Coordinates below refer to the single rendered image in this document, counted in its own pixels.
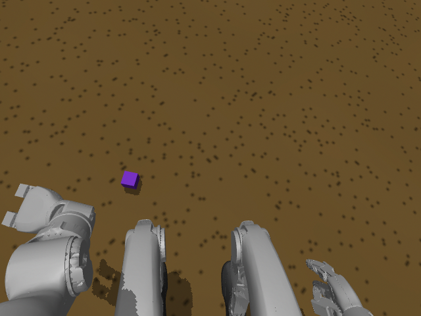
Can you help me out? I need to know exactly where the cube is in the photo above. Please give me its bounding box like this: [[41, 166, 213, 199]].
[[121, 171, 140, 189]]

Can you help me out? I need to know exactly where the right robot hand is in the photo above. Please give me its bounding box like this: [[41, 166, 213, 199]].
[[306, 259, 363, 316]]

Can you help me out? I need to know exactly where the left robot hand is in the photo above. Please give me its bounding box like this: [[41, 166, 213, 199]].
[[1, 184, 63, 234]]

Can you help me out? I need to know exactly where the right robot foot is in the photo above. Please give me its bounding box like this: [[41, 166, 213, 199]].
[[221, 261, 246, 316]]

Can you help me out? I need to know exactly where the left robot arm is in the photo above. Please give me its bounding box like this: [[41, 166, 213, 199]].
[[0, 200, 96, 316]]

